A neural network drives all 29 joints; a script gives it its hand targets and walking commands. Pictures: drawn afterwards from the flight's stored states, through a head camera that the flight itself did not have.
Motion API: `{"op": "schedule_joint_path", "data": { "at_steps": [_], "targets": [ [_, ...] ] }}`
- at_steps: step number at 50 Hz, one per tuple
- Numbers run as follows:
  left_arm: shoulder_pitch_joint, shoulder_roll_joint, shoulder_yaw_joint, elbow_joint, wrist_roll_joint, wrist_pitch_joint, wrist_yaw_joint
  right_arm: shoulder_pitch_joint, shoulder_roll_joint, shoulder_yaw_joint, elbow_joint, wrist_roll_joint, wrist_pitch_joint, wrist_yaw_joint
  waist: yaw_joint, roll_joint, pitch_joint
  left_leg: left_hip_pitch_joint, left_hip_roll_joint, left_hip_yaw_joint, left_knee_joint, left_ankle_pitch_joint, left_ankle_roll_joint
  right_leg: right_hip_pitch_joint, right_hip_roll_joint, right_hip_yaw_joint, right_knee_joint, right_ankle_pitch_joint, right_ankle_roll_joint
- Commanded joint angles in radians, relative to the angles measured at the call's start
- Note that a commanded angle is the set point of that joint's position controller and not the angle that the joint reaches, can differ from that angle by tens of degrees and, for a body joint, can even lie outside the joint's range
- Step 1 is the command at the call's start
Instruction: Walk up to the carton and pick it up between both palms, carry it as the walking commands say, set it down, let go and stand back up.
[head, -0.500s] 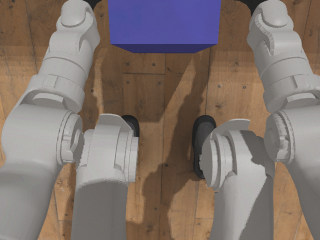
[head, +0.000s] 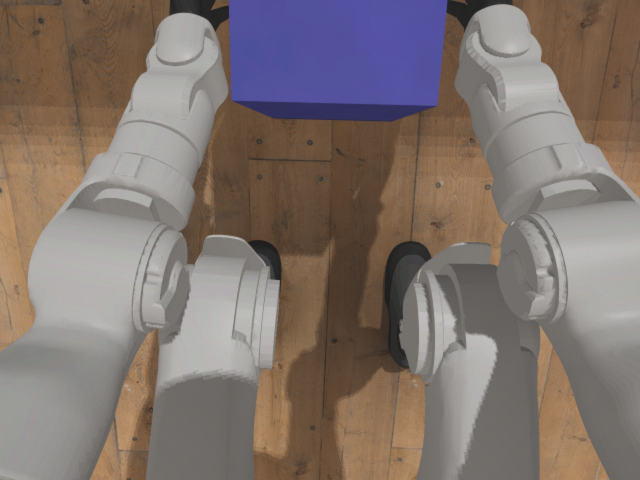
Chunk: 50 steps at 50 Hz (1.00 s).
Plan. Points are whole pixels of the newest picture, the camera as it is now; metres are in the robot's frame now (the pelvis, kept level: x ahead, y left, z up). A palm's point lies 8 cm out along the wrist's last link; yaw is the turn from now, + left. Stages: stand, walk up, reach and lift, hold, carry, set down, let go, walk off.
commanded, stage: reach and lift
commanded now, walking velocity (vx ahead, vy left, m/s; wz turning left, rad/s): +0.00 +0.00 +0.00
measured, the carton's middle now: (335, 36) +0.53 +0.00 -0.25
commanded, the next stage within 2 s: none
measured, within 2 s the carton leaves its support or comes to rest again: leaves its support in 0.28 s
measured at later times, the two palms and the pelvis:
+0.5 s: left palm (201, 9) +0.53 +0.12 -0.17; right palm (498, 14) +0.53 -0.15 -0.18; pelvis +0.02 +0.00 -0.01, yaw +0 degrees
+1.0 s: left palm out of the picture +0.54 +0.13 -0.13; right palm out of the picture +0.53 -0.14 -0.15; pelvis -0.01 +0.00 +0.01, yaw -1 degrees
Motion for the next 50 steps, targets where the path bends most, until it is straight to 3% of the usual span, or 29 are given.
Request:
{"op": "schedule_joint_path", "data": {
  "at_steps": [1, 6, 7, 9, 10, 12, 13, 15, 16, 17, 18, 19, 22, 27, 30, 32, 33, 34, 36, 37, 38, 39, 40, 43, 46, 47, 48, 49, 50],
  "targets": [
    [-0.547, -0.691, -0.143, -0.250, 0.032, -0.004, -0.181, -0.418, 0.679, 0.104, -0.149, -0.039, -0.004, 0.169, -0.050, -0.046, -1.275, 0.439, -0.063, 0.089, -0.121, 0.264, 0.010, 0.529, 0.069, -0.070, -0.136, 0.263, -0.029],
    [-0.445, -0.882, -0.073, -0.261, 0.136, 0.038, -0.255, -0.358, 0.868, 0.061, -0.206, -0.099, 0.046, 0.254, -0.013, -0.036, -1.126, 0.382, -0.083, 0.080, -0.123, 0.298, 0.022, 0.363, 0.089, -0.080, -0.115, 0.271, -0.040],
    [-0.496, -0.862, -0.094, -0.290, 0.114, 0.040, -0.258, -0.366, 0.878, 0.053, -0.222, -0.106, 0.050, 0.256, -0.050, -0.054, -1.184, 0.432, -0.086, 0.061, -0.127, 0.288, 0.027, 0.401, 0.086, -0.100, -0.097, 0.277, -0.038],
    [-0.428, -0.910, -0.086, -0.254, 0.123, 0.053, -0.269, -0.361, 0.886, 0.041, -0.224, -0.120, 0.056, 0.264, -0.037, -0.006, -1.134, 0.380, -0.084, 0.094, -0.110, 0.287, 0.019, 0.376, 0.091, -0.082, -0.120, 0.267, -0.045],
    [-0.485, -0.924, -0.096, -0.304, 0.104, 0.050, -0.277, -0.329, 0.937, 0.040, -0.217, -0.121, 0.065, 0.267, -0.049, -0.047, -1.147, 0.378, -0.086, 0.075, -0.111, 0.297, 0.027, 0.381, 0.091, -0.090, -0.108, 0.292, -0.044],
    [-0.423, -0.935, -0.054, -0.270, 0.148, 0.053, -0.280, -0.349, 0.976, 0.058, -0.238, -0.112, 0.068, 0.274, 0.005, -0.066, -1.103, 0.315, -0.089, 0.093, -0.111, 0.317, 0.039, 0.383, 0.091, -0.081, -0.112, 0.318, -0.029],
    [-0.418, -0.938, -0.068, -0.276, 0.132, 0.060, -0.285, -0.311, 0.949, 0.055, -0.218, -0.117, 0.072, 0.272, -0.027, -0.067, -1.122, 0.355, -0.088, 0.077, -0.104, 0.332, 0.037, 0.398, 0.093, -0.088, -0.097, 0.324, -0.037],
    [-0.388, -0.954, -0.054, -0.260, 0.156, 0.068, -0.287, -0.358, 0.949, 0.091, -0.266, -0.081, 0.064, 0.279, 0.025, -0.048, -1.143, 0.365, -0.089, 0.087, -0.112, 0.314, 0.036, 0.375, 0.097, -0.088, -0.107, 0.292, -0.033],
    [-0.363, -0.967, -0.036, -0.264, 0.174, 0.072, -0.294, -0.307, 0.970, 0.074, -0.243, -0.109, 0.072, 0.274, 0.000, -0.087, -1.130, 0.334, -0.093, 0.097, -0.104, 0.336, 0.028, 0.404, 0.099, -0.089, -0.120, 0.325, -0.029],
    [-0.407, -0.962, -0.060, -0.283, 0.159, 0.070, -0.287, -0.344, 0.990, 0.083, -0.284, -0.086, 0.064, 0.277, 0.023, -0.036, -1.183, 0.374, -0.085, 0.091, -0.103, 0.349, 0.043, 0.402, 0.106, -0.080, -0.095, 0.342, -0.033],
    [-0.359, -0.987, -0.055, -0.245, 0.170, 0.080, -0.295, -0.335, 0.984, 0.068, -0.267, -0.095, 0.067, 0.274, 0.008, -0.010, -1.143, 0.370, -0.085, 0.097, -0.115, 0.338, 0.041, 0.374, 0.106, -0.083, -0.120, 0.319, -0.040],
    [-0.364, -0.961, -0.065, -0.252, 0.151, 0.079, -0.295, -0.358, 0.937, 0.092, -0.298, -0.082, 0.058, 0.270, 0.005, -0.037, -1.163, 0.355, -0.082, 0.089, -0.102, 0.311, 0.040, 0.401, 0.095, -0.076, -0.108, 0.301, -0.038],
    [-0.353, -0.978, -0.047, -0.264, 0.187, 0.086, -0.291, -0.362, 0.994, 0.106, -0.282, -0.068, 0.071, 0.276, 0.061, -0.031, -1.127, 0.347, -0.086, 0.106, -0.117, 0.341, 0.040, 0.392, 0.105, -0.071, -0.120, 0.336, -0.035],
    [-0.433, -1.028, -0.131, -0.361, 0.132, 0.077, -0.289, -0.381, 1.043, 0.141, -0.323, -0.046, 0.064, 0.259, -0.001, -0.069, -1.290, 0.427, -0.086, 0.093, -0.108, 0.367, 0.045, 0.462, 0.115, -0.098, -0.109, 0.362, -0.032],
    [-0.422, -1.051, -0.144, -0.340, 0.138, 0.087, -0.272, -0.435, 1.030, 0.153, -0.372, -0.033, 0.054, 0.247, 0.017, -0.021, -1.334, 0.473, -0.089, 0.095, -0.114, 0.400, 0.027, 0.475, 0.115, -0.102, -0.110, 0.383, -0.032],
    [-0.421, -1.074, -0.126, -0.368, 0.145, 0.096, -0.275, -0.437, 1.048, 0.185, -0.400, -0.034, 0.060, 0.241, 0.009, -0.078, -1.361, 0.454, -0.103, 0.110, -0.119, 0.380, 0.030, 0.532, 0.126, -0.106, -0.141, 0.372, -0.028],
    [-0.436, -1.048, -0.120, -0.375, 0.145, 0.105, -0.273, -0.488, 1.029, 0.201, -0.441, -0.007, 0.062, 0.239, 0.047, -0.068, -1.358, 0.442, -0.094, 0.102, -0.129, 0.335, 0.036, 0.549, 0.113, -0.089, -0.136, 0.344, -0.030],
    [-0.411, -1.081, -0.131, -0.357, 0.151, 0.117, -0.275, -0.506, 1.028, 0.203, -0.475, -0.008, 0.059, 0.235, 0.024, -0.054, -1.432, 0.497, -0.094, 0.109, -0.139, 0.344, 0.031, 0.573, 0.121, -0.113, -0.143, 0.335, -0.025],
    [-0.384, -1.088, -0.105, -0.305, 0.181, 0.128, -0.266, -0.537, 1.036, 0.214, -0.489, -0.011, 0.062, 0.226, 0.060, -0.068, -1.437, 0.491, -0.102, 0.121, -0.150, 0.327, 0.026, 0.584, 0.120, -0.118, -0.161, 0.313, -0.019],
    [-0.425, -1.107, -0.129, -0.356, 0.146, 0.134, -0.266, -0.609, 0.993, 0.246, -0.592, 0.011, 0.053, 0.221, 0.036, -0.071, -1.547, 0.540, -0.101, 0.114, -0.143, 0.327, 0.035, 0.620, 0.124, -0.124, -0.135, 0.309, -0.017],
    [-0.426, -1.094, -0.126, -0.327, 0.145, 0.146, -0.263, -0.608, 0.993, 0.269, -0.546, 0.020, 0.067, 0.221, 0.041, -0.107, -1.507, 0.540, -0.090, 0.103, -0.150, 0.318, 0.036, 0.614, 0.114, -0.127, -0.157, 0.295, -0.019],
    [-0.449, -1.095, -0.151, -0.328, 0.150, 0.149, -0.263, -0.598, 0.995, 0.238, -0.552, 0.022, 0.072, 0.224, 0.023, -0.037, -1.539, 0.553, -0.081, 0.105, -0.162, 0.250, 0.034, 0.579, 0.116, -0.135, -0.138, 0.241, -0.023],
    [-0.449, -1.140, -0.142, -0.391, 0.151, 0.159, -0.264, -0.624, 1.014, 0.249, -0.589, 0.014, 0.086, 0.223, 0.022, -0.069, -1.634, 0.616, -0.100, 0.114, -0.164, 0.317, 0.036, 0.648, 0.123, -0.135, -0.159, 0.286, -0.022],
    [-0.445, -1.224, -0.191, -0.438, 0.119, 0.200, -0.264, -0.742, 1.002, 0.297, -0.734, 0.060, 0.098, 0.232, 0.015, -0.027, -1.884, 0.805, -0.093, 0.103, -0.186, 0.352, 0.024, 0.725, 0.114, -0.161, -0.154, 0.308, -0.021],
    [-0.550, -1.222, -0.247, -0.464, 0.075, 0.209, -0.273, -0.681, 1.094, 0.298, -0.618, 0.063, 0.146, 0.236, -0.002, -0.033, -1.906, 0.774, -0.090, 0.125, -0.179, 0.386, 0.025, 0.808, 0.115, -0.152, -0.165, 0.356, -0.011],
    [-0.572, -1.225, -0.273, -0.505, 0.050, 0.217, -0.274, -0.619, 1.098, 0.292, -0.596, 0.036, 0.159, 0.239, -0.068, -0.074, -1.937, 0.773, -0.088, 0.124, -0.172, 0.356, 0.022, 0.859, 0.112, -0.156, -0.173, 0.343, -0.018],
    [-0.572, -1.249, -0.273, -0.491, 0.048, 0.224, -0.278, -0.626, 1.107, 0.259, -0.597, 0.025, 0.162, 0.243, -0.067, -0.049, -1.939, 0.783, -0.095, 0.113, -0.189, 0.348, 0.021, 0.814, 0.111, -0.162, -0.170, 0.320, -0.019],
    [-0.537, -1.228, -0.231, -0.441, 0.084, 0.241, -0.277, -0.672, 1.141, 0.285, -0.630, 0.035, 0.172, 0.250, -0.007, -0.056, -1.906, 0.763, -0.094, 0.129, -0.200, 0.355, 0.027, 0.818, 0.110, -0.149, -0.200, 0.333, -0.010],
    [-0.510, -1.253, -0.228, -0.410, 0.093, 0.250, -0.279, -0.648, 1.128, 0.282, -0.644, 0.030, 0.172, 0.251, -0.039, -0.077, -1.868, 0.719, -0.089, 0.107, -0.203, 0.319, 0.033, 0.788, 0.111, -0.153, -0.195, 0.302, -0.015]
  ]
}}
